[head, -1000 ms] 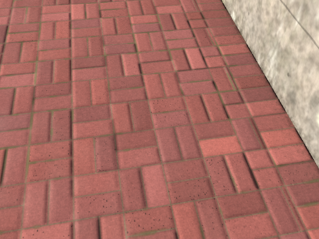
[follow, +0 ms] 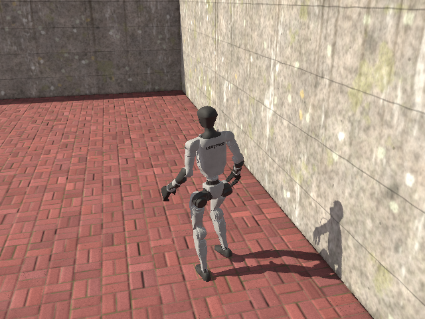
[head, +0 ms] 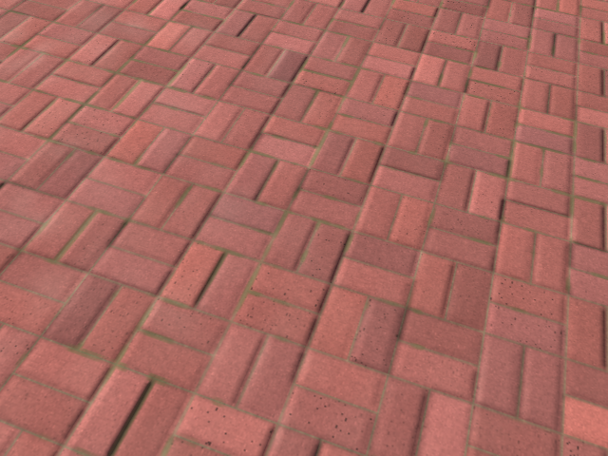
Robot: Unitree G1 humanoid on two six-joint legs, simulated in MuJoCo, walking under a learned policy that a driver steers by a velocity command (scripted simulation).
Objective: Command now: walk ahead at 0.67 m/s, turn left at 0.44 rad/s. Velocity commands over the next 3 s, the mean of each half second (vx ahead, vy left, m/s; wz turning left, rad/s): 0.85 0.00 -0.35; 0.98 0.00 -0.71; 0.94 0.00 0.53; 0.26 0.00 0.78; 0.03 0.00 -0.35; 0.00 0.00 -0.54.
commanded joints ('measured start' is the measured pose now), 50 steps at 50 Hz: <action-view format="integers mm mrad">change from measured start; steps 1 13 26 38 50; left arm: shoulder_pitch -124 294 422 130 -107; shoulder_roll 43 154 135 28 54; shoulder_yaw -13 13 10 -34 -83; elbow -85 14 126 9 -103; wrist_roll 24 -13 -41 3 25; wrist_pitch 30 -10 -33 26 2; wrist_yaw -23 -21 27 -28 -52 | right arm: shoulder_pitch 42 -144 -483 27 158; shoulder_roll -170 -119 -55 -64 -222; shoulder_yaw -47 5 67 4 -7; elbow -32 -64 -159 92 263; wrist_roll -22 -54 -31 -38 -12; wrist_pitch -2 -69 -52 -73 -97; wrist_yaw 43 19 51 -12 0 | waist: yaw -56 104 135 0 106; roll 198 -56 -90 105 89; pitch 70 38 120 58 99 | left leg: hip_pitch -39 -696 -395 127 197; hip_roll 176 61 38 368 315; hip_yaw -216 68 199 -106 339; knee -202 813 225 -187 -166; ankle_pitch -319 -46 237 -159 1153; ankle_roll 127 -22 -100 41 50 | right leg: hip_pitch -28 685 453 -196 167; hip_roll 6 -250 -76 -79 96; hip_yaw -76 626 353 44 -179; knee -60 -500 -558 566 -60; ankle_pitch -4 -530 451 -115 44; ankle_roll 10 -322 -298 -170 -240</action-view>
